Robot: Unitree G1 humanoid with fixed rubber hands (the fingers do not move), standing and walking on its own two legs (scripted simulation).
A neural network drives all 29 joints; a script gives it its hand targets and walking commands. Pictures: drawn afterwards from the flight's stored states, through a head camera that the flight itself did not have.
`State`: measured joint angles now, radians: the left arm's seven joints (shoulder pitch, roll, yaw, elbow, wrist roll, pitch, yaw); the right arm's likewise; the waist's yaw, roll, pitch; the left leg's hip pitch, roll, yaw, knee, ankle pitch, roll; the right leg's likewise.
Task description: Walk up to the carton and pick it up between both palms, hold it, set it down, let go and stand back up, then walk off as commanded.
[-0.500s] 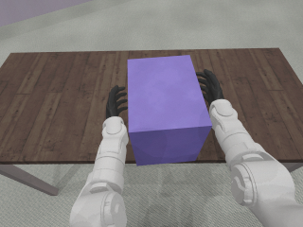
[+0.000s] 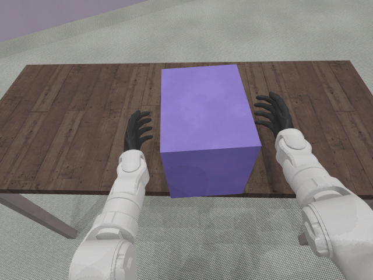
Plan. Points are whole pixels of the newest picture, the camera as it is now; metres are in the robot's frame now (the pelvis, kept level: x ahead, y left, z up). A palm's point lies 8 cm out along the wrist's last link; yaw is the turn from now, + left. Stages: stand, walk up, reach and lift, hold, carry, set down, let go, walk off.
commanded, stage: set down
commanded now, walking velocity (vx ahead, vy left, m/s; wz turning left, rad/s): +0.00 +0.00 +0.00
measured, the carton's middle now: (202, 132) +0.45 +0.05 +0.03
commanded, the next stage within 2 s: none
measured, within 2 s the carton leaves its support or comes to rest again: neither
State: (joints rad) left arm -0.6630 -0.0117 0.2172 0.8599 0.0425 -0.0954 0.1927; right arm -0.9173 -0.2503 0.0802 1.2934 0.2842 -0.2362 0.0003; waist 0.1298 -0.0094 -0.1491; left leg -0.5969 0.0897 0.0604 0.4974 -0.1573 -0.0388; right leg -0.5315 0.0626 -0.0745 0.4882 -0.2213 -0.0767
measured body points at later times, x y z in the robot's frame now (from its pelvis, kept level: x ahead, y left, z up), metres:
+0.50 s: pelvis -0.01 +0.00 +0.01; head +0.01 +0.01 +0.46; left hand +0.34 +0.19 +0.06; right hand +0.39 -0.16 +0.06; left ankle +0.04 +0.14 -0.73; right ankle +0.00 -0.07 -0.73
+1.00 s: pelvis +0.01 +0.00 +0.02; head +0.02 +0.02 +0.47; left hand +0.28 +0.19 +0.06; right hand +0.31 -0.19 +0.05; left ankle +0.04 +0.14 -0.73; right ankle +0.00 -0.07 -0.73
